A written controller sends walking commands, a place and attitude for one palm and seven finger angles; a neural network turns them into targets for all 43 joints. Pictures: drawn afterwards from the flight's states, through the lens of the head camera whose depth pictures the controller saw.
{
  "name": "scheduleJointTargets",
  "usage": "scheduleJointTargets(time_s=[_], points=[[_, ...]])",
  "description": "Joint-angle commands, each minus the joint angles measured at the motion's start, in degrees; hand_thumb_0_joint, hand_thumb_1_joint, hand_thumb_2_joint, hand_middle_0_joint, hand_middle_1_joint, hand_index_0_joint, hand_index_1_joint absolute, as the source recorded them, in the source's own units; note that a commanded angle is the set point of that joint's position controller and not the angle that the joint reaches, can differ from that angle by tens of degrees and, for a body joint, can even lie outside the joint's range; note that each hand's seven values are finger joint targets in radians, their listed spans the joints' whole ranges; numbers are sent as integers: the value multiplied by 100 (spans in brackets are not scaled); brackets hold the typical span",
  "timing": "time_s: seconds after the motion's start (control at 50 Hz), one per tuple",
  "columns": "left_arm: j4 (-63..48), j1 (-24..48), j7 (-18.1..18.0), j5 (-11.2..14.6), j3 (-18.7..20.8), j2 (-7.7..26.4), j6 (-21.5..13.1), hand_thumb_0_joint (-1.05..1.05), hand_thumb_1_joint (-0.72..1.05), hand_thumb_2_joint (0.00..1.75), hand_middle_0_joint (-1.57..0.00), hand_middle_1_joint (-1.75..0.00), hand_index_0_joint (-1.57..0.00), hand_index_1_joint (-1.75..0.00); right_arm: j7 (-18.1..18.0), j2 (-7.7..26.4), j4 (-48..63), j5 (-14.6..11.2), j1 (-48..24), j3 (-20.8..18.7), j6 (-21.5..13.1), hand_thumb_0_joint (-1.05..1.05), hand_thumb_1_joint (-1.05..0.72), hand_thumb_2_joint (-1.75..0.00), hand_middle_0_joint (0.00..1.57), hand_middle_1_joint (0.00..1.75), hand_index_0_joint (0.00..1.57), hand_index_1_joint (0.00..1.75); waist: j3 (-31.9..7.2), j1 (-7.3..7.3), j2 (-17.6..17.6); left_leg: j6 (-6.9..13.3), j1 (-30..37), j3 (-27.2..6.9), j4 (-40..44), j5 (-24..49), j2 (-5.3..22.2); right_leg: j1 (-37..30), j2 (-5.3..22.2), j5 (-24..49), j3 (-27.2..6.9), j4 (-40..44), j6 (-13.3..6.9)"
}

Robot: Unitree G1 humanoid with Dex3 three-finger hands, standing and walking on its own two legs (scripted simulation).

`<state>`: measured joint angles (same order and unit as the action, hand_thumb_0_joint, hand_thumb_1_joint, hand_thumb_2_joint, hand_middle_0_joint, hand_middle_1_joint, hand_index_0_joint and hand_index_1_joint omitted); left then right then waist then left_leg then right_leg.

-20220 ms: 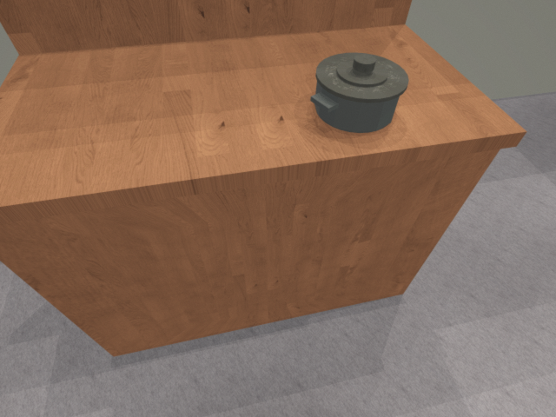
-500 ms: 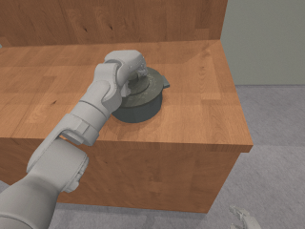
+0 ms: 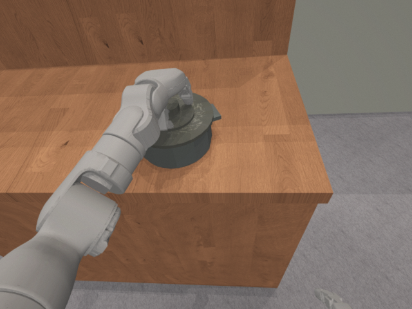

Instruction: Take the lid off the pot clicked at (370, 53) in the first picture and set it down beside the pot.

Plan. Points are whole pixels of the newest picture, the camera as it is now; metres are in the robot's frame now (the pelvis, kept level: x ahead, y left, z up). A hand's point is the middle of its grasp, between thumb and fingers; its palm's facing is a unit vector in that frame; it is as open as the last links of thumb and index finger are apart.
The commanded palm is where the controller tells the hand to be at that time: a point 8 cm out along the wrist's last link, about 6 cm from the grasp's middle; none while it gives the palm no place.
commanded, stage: close the fingers and squeeze the knob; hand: left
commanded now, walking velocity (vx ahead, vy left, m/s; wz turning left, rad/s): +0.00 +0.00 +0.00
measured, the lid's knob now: (169, 107) +0.49 +0.07 +0.15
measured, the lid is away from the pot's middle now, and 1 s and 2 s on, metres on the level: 0.00 0.00 0.00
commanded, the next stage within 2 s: lift the lid straight up in 1.38 s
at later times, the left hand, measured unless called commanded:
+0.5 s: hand (166, 109) +0.45 +0.07 +0.17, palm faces -0.28 -0.05 -0.96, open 7.9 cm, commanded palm +0.44 +0.08 +0.23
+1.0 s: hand (164, 110) +0.45 +0.08 +0.17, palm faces -0.28 -0.05 -0.96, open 6.7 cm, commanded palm +0.44 +0.08 +0.23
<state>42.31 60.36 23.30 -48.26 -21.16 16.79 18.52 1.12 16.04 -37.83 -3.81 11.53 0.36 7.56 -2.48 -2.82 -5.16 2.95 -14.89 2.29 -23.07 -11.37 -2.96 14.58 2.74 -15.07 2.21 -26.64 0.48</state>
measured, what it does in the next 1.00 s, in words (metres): stands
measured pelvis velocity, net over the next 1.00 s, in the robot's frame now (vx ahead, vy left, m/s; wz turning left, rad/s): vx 0.00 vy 0.00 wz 0.01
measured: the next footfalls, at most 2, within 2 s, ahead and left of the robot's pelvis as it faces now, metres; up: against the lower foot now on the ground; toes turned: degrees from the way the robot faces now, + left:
none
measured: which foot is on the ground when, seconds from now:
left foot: down 0.00-1.00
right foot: down 0.00-1.00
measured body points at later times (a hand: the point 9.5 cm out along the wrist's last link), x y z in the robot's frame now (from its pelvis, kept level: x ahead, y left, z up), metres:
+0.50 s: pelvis +0.00 +0.00 +0.00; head +0.02 -0.04 +0.45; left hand +0.46 +0.08 +0.23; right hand +0.14 -0.24 -0.13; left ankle +0.00 +0.09 -0.74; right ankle -0.02 -0.12 -0.74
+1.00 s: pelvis +0.00 +0.00 +0.00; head +0.02 -0.03 +0.45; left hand +0.46 +0.08 +0.23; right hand +0.14 -0.24 -0.13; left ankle +0.00 +0.09 -0.74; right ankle -0.02 -0.12 -0.74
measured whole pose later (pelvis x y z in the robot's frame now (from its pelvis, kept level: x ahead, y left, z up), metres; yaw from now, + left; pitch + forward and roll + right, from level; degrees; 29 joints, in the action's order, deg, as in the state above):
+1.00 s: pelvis +0.00 +0.00 +0.00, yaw +1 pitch +4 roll +1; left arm 42.8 62.2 23.3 -48.7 -21.9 16.0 19.3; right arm 1.1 15.4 -37.3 -3.9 9.5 0.9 8.0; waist -2.4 -2.4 -4.6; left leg 3.2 -16.1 1.8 -23.7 -11.5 -3.2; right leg 15.2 3.0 -15.0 2.7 -26.4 0.7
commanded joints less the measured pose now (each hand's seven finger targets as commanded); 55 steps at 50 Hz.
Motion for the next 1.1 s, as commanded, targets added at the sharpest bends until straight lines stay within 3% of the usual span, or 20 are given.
scheduleJointTargets(time_s=[0.0, 0.02, 0.06, 0.08, 0.14, 0.16, 0.22, 0.26, 0.3, 0.38, 0.42, 0.48, 0.56, 0.62, 0.74, 0.84, 0.88, 0.9, 0.98, 1.08], points=[[-772, 2852, -190, -131, 460, 976, 11, 0, -10, 122, -69, -54, -69, -54, 5, 552, 817, 7, -606, -137, -265, 0, -90, -90, 20, 30, 20, 30, -1812, -18, 1045, 137, 940, -306, 55, 1246, -90, -393, -353, 1959, 37, 221, -281], [-865, 3043, -222, -140, 600, 1159, 17, 0, -9, 121, -68, -56, -68, -56, -1, 554, 786, 1, -596, -129, -261, 0, -90, -90, 20, 30, 20, 30, -1846, -12, 990, 120, 943, -313, 92, 1127, -79, -394, -345, 1862, 34, 212, -284], [-1267, 3105, -231, -13, 421, 889, -59, 0, -7, 120, -68, -61, -68, -61, 20, 533, 853, 14, -615, -181, -309, 0, -90, -90, 20, 30, 20, 30, -2136, -26, 809, 140, 1186, -366, 2, 1452, -86, -422, -321, 2033, 40, 171, -315], [-1348, 3074, -243, -110, 555, 1094, -64, 0, -5, 119, -67, -63, -67, -63, 32, 515, 859, 24, -631, -180, -330, 0, -90, -90, 20, 30, 20, 30, -2380, 20, 760, 126, 1310, -363, -16, 1562, -69, -528, -335, 2109, 4, 141, -298], [-680, 2825, -244, -154, 493, 1021, 52, 0, -2, 118, -67, -69, -67, -69, 9, 533, 771, -4, -639, -115, -249, 0, -90, -90, 20, 30, 20, 30, -1843, -15, 1083, 107, 896, -296, 66, 1169, -75, -395, -350, 1905, 41, 201, -282], [-850, 2861, -246, -42, 480, 918, 10, 0, 0, 117, -67, -71, -67, -71, -1, 569, 785, 6, -592, -158, -245, 0, -90, -90, 20, 30, 20, 30, -1876, -40, 1030, 124, 922, -294, 61, 1170, -77, -402, -318, 1915, 51, 233, -293], [-1043, 3212, -268, -166, 548, 1139, -1, 0, 3, 114, -68, -76, -68, -76, -14, 530, 809, 3, -640, -137, -292, 0, -90, -90, 20, 30, 20, 30, -2130, -17, 955, 120, 1073, -333, 40, 1271, -72, -451, -339, 1963, 20, 161, -293], [-959, 2922, -253, -66, 496, 967, -5, 0, 6, 113, -68, -78, -68, -78, -1, 554, 814, 21, -626, -161, -277, 0, -90, -90, 20, 30, 20, 30, -2145, -24, 927, 134, 1110, -346, -28, 1552, -79, -477, -311, 2168, 19, 174, -309], [-536, 2950, -228, -158, 355, 838, 72, 0, 9, 111, -69, -81, -69, -81, -11, 535, 749, 10, -617, -102, -225, 0, -90, -90, 20, 30, 20, 30, -1814, -65, 973, 100, 914, -315, 29, 1277, -82, -307, -345, 1984, 57, 189, -294], [-586, 2957, -265, -177, 730, 1286, 25, 0, 14, 107, -70, -86, -70, -86, -52, 548, 785, 38, -618, -114, -261, 0, -90, -90, 20, 30, 20, 30, -2116, 11, 1066, 127, 941, -301, 28, 1270, -90, -557, -316, 2050, -14, 175, -279], [-622, 3043, -247, -186, 721, 1281, 32, 0, 17, 104, -71, -87, -71, -87, -57, 539, 772, 28, -580, -95, -260, 0, -90, -90, 20, 30, 20, 30, -2138, 16, 1109, 126, 905, -314, 41, 1305, -97, -603, -315, 2113, 0, 155, -281], [-685, 2892, -196, -155, 426, 906, 7, 0, 21, 100, -73, -90, -73, -90, -30, 532, 809, 25, -597, -128, -254, 0, -90, -90, 20, 30, 20, 30, -2091, -37, 997, 131, 1039, -306, -14, 1572, -79, -480, -319, 2244, 19, 176, -283], [-1088, 2855, -199, -81, 724, 1207, -30, 0, 27, 95, -75, -93, -75, -93, -2, 597, 868, 50, -594, -158, -256, 0, -90, -90, 20, 30, 20, 30, -2327, 29, 934, 149, 1123, -353, -60, 1855, -85, -686, -295, 2483, 8, 146, -304], [-889, 2763, -154, -152, 509, 989, 50, 0, 32, 90, -77, -95, -77, -95, 18, 547, 834, 6, -610, -144, -227, 0, -90, -90, 20, 30, 20, 30, -2001, -26, 1095, 126, 1051, -328, -29, 1721, -55, -486, -343, 2345, 47, 175, -275], [-1087, 2824, -158, -117, 484, 980, 71, 0, 42, 78, -81, -97, -81, -97, 48, 544, 838, -4, -636, -148, -215, 0, -90, -90, 20, 30, 20, 30, -1983, -15, 964, 115, 1115, -363, -29, 1690, -56, -439, -365, 2237, 65, 184, -294], [-692, 2806, -187, -159, 413, 919, 98, 0, 40, 90, -76, -93, -83, -96, 3, 555, 781, -9, -597, -108, -180, 0, -90, -90, 20, 30, 20, 30, -1814, -51, 1109, 102, 916, -334, 33, 1329, -66, -358, -365, 1999, 80, 211, -287], [-823, 2952, -209, -178, 427, 965, 48, 0, 41, 92, -75, -93, -84, -97, 2, 555, 795, -2, -604, -117, -178, 0, -90, -90, 20, 30, 20, 30, -1954, -54, 920, 95, 1019, -360, 30, 1404, -51, -341, -352, 1960, 75, 182, -307], [-735, 3084, -204, -207, 240, 743, 68, 0, 42, 93, -75, -92, -84, -97, -2, 543, 784, 3, -614, -113, -172, 0, -90, -90, 20, 30, 20, 30, -1883, -96, 887, 88, 1028, -376, 6, 1351, -51, -214, -368, 1878, 101, 180, -320], [-704, 3038, -252, -234, 526, 1041, 44, 0, 45, 95, -76, -93, -86, -97, -8, 545, 771, 38, -541, -121, -189, 0, -90, -90, 20, 30, 20, 30, -2203, -43, 915, 87, 1104, -391, -14, 1461, -53, -405, -358, 1981, 61, 148, -317], [-546, 3109, -217, -176, 346, 829, 55, 0, 50, 98, -78, -93, -89, -99, -22, 544, 764, 17, -572, -113, -179, 0, -90, -90, 20, 30, 20, 30, -1916, -101, 1032, 95, 975, -364, 29, 1336, -54, -285, -353, 1949, 67, 197, -303]])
